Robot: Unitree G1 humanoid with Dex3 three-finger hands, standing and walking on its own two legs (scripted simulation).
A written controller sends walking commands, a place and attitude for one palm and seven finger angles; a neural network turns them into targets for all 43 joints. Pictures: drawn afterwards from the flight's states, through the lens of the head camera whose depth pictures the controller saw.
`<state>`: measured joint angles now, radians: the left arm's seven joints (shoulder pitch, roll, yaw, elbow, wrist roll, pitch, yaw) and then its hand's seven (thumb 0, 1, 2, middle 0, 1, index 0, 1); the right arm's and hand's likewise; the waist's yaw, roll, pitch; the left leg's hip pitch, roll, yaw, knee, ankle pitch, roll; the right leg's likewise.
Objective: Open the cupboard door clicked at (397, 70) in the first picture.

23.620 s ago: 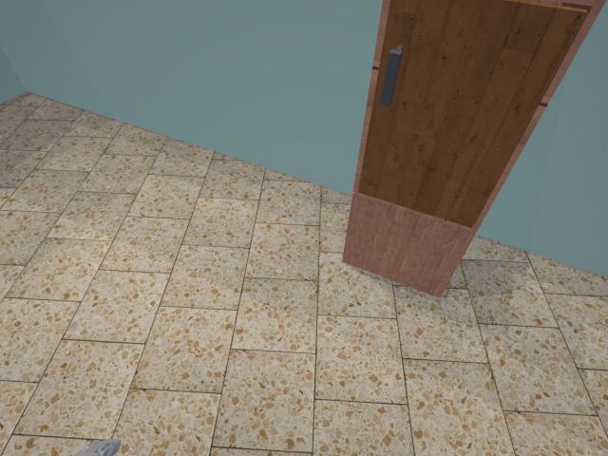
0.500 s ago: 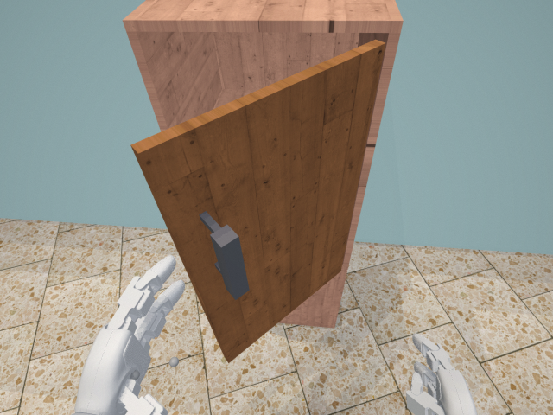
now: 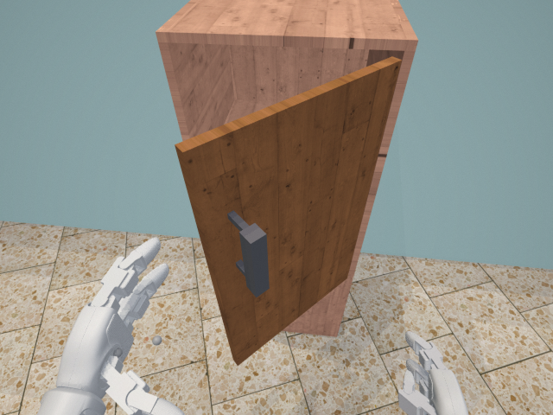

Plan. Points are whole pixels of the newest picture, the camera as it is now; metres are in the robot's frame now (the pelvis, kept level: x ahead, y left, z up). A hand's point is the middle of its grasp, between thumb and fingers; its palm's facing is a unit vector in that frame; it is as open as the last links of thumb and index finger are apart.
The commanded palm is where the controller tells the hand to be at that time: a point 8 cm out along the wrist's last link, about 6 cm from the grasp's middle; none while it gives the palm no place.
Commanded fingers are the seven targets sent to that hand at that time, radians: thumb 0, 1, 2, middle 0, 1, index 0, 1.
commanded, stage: draw the hand back to the body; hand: left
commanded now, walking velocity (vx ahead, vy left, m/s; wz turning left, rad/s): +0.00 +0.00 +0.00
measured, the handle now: (246, 253) +0.31 +0.08 +0.10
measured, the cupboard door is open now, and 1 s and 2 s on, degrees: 46 46 46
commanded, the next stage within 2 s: step back with the hand held close in 1.20 s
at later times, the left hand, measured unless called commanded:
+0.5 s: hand (93, 295) +0.20 +0.23 +0.15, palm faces +0.30 -0.89 -0.36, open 13.0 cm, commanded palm +0.16 +0.27 +0.18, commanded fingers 0.00 0.38 0.68 -0.18 -0.30 -0.18 -0.30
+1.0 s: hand (64, 257) +0.23 +0.26 +0.19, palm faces +0.43 -0.81 -0.40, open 7.7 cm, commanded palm +0.18 +0.30 +0.20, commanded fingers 0.00 0.90 0.90 -0.20 -0.30 -0.20 -0.30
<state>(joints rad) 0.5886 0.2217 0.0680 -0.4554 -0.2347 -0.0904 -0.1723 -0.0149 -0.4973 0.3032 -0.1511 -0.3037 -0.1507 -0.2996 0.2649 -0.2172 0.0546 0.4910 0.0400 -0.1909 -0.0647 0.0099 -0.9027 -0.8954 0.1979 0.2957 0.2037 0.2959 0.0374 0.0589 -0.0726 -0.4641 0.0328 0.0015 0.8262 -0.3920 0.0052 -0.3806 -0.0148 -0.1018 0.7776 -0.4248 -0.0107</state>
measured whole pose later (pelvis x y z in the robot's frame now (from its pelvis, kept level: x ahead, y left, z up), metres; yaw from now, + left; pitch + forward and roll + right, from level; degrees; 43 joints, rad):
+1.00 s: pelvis +0.03 +0.00 +0.04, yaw -2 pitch -4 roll +0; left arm 0.46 0.33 0.32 -0.38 -0.06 -0.06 0.12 0.01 0.83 0.87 -0.20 -0.30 -0.20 -0.30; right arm 0.17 -0.23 0.02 0.64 -0.01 -0.08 -0.07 0.01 -0.90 -0.90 0.20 0.30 0.20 0.30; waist 0.08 0.06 0.03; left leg -0.09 0.02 0.05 0.40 -0.24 0.00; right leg -0.02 -0.01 -0.06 0.36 -0.26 0.00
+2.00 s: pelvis -0.07 +0.03 +0.02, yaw -2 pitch -2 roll -2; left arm 0.55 0.41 0.43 -0.53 -0.01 -0.19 0.15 0.01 0.89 0.90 -0.21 -0.31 -0.21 -0.30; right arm 0.21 -0.20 0.01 0.55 0.01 -0.06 -0.08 0.01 -0.90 -0.90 0.20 0.30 0.20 0.30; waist 0.01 0.01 0.08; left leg -0.41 0.01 0.06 0.61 -0.20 0.05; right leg -0.35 -0.02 -0.04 0.58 -0.20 0.02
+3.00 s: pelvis -0.27 +0.07 +0.03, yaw -5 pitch -1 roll +0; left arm 0.53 0.40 0.40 -0.45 -0.02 -0.18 0.15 0.01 0.89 0.90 -0.21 -0.31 -0.21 -0.30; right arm 0.28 -0.21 0.00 0.70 -0.02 -0.10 -0.09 0.01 -0.90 -0.89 0.20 0.30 0.21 0.30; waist 0.03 -0.05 -0.06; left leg -0.41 0.03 0.06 0.83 -0.37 0.02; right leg -0.24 0.00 -0.08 0.50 -0.26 -0.05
